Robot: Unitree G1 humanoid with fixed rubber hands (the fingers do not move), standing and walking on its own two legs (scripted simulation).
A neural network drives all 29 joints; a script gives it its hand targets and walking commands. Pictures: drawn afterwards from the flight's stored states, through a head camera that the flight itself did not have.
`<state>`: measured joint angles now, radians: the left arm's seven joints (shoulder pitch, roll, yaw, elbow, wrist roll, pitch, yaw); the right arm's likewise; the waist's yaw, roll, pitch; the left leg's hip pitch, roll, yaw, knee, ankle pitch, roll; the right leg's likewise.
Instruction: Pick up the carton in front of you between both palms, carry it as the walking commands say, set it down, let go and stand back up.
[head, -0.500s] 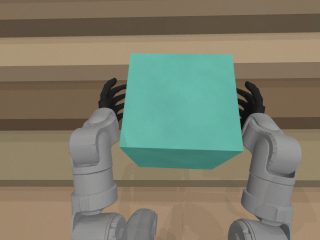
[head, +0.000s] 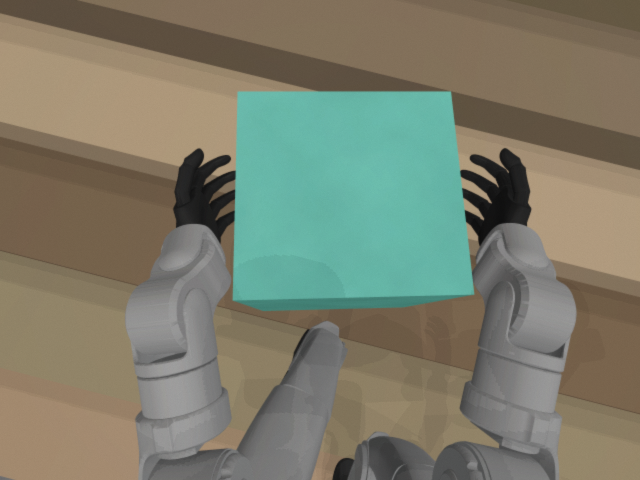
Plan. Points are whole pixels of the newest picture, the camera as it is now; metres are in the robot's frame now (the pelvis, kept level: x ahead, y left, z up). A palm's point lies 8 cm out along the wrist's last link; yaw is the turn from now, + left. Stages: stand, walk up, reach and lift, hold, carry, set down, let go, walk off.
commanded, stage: carry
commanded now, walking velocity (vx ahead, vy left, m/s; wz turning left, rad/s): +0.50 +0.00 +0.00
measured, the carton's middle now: (338, 222) +0.36 +0.12 -0.06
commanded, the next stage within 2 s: none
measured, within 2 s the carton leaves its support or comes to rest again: neither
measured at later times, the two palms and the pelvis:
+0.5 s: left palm out of the picture +0.77 +0.34 +0.31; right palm out of the picture +0.83 +0.05 +0.32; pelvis +0.45 +0.12 +0.14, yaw +3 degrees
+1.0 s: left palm out of the picture +1.22 +0.32 +0.49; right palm out of the picture +1.18 +0.02 +0.50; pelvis +0.83 +0.20 +0.30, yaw -1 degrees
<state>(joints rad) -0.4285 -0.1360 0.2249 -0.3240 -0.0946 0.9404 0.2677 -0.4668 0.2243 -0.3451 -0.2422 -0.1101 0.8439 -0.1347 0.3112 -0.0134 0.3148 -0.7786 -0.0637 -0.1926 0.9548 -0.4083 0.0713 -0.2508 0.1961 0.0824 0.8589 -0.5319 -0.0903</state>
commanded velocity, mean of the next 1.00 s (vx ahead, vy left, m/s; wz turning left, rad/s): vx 0.50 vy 0.00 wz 0.00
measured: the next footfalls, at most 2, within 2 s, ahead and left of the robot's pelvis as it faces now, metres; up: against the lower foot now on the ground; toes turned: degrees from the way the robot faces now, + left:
right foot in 0.28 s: +0.44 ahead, +0.06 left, +0.12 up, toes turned +0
left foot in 0.60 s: +0.70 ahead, +0.29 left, +0.24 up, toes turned +7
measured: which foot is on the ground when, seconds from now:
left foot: down 0.00-0.26, up 0.28-0.58, down 0.60-0.98, up 1.00-1.00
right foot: up 0.00-0.26, down 0.28-0.62, up 0.64-0.96, down 0.98-1.00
